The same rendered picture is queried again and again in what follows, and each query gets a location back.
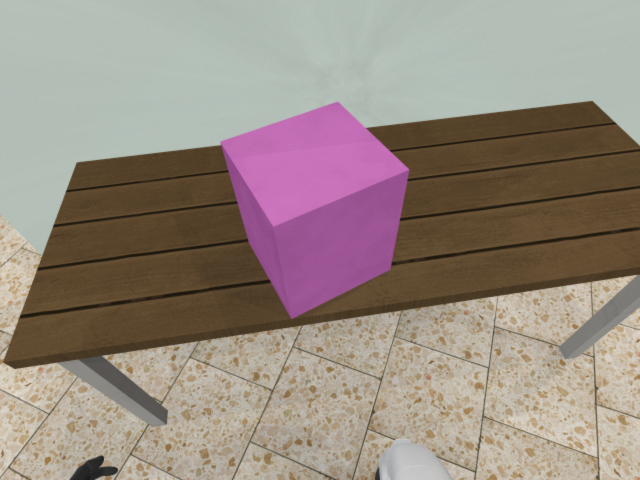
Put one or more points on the carton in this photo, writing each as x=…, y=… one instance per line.
x=321, y=199

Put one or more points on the right robot thigh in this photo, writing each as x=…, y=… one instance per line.
x=410, y=461

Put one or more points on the table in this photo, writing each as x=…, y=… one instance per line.
x=150, y=250

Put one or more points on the robot right shin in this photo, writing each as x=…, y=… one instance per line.
x=400, y=441

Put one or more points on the robot left hand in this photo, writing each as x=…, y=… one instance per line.
x=91, y=470

